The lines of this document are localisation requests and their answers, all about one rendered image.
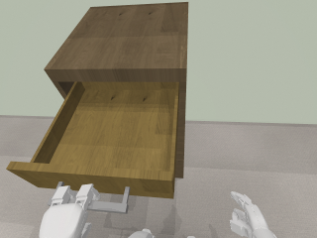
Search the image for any robot left hand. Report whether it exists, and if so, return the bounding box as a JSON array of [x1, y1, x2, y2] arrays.
[[39, 183, 101, 238]]

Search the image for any robot right hand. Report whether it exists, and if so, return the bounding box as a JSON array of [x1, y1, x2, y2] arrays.
[[230, 191, 269, 238]]

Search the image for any handle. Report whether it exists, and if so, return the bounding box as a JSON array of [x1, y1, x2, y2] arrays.
[[47, 181, 131, 214]]

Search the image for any robot left shin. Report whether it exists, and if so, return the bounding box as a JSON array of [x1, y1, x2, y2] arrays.
[[142, 229, 152, 234]]

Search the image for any cabinet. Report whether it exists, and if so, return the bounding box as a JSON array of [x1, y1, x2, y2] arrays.
[[44, 2, 189, 179]]

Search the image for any right robot forearm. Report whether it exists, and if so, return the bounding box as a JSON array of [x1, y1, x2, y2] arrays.
[[252, 228, 276, 238]]

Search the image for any drawer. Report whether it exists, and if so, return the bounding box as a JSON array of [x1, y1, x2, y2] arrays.
[[6, 81, 180, 199]]

